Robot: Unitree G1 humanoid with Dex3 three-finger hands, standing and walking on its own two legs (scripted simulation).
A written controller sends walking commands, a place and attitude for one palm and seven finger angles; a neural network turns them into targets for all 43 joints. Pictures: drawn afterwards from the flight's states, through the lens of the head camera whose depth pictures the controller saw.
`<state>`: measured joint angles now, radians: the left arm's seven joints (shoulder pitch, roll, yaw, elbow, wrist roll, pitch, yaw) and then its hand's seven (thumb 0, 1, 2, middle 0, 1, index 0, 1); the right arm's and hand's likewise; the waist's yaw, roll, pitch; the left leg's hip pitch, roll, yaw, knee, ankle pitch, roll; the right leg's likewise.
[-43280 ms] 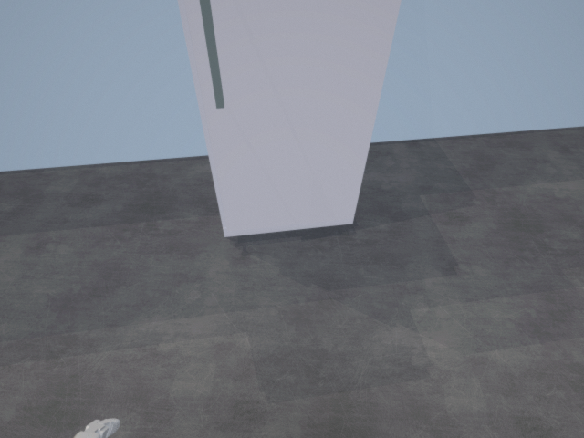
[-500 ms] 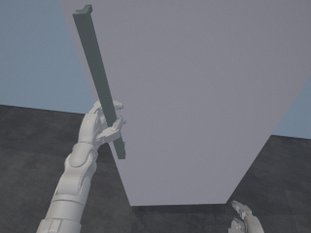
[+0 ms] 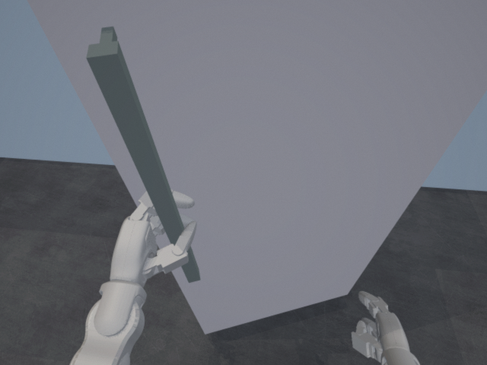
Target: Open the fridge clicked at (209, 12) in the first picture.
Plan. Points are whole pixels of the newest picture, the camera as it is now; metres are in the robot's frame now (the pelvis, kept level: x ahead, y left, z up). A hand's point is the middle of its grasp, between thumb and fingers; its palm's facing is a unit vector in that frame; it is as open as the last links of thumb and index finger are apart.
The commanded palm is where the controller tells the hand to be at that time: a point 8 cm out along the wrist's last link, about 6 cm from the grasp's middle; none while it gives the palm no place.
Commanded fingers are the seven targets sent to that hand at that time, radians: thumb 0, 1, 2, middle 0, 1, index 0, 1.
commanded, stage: walk backward, drawing the door open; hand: left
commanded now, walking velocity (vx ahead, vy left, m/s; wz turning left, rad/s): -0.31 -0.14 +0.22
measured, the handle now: (166, 198) +0.31 +0.12 +0.15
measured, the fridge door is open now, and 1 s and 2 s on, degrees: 21 37 68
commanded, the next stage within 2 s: none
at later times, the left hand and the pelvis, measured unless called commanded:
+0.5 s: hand (204, 307) +0.18 +0.06 +0.11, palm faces +0.03 -0.99 -0.16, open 6.5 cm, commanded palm +0.14 +0.11 +0.11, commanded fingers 0.00 0.90 0.90 -0.45 -1.40 -0.45 -1.40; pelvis -0.08 -0.05 +0.00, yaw +6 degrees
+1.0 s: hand (238, 338) +0.15 +0.02 +0.10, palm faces +0.45 -0.88 -0.17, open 6.5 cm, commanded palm +0.10 +0.05 +0.11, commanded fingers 0.00 0.90 0.90 -0.45 -1.40 -0.45 -1.40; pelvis -0.06 -0.21 -0.01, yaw +28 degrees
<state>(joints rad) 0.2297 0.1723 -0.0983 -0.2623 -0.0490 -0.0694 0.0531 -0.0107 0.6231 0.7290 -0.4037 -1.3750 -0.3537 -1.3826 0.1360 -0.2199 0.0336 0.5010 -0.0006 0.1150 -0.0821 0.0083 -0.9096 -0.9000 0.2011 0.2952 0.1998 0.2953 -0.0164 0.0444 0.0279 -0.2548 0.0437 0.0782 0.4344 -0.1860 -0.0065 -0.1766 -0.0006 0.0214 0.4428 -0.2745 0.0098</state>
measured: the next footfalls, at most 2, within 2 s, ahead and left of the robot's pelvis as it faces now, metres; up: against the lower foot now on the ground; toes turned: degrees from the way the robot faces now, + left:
left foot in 0.76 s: -0.13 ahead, +0.00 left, +0.00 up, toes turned +23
right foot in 1.04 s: +0.11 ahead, -0.33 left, +0.00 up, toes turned +29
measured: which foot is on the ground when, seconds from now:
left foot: down 0.00-0.56, up 0.58-0.74, down 0.76-1.00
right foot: down 0.00-0.76, up 0.78-1.00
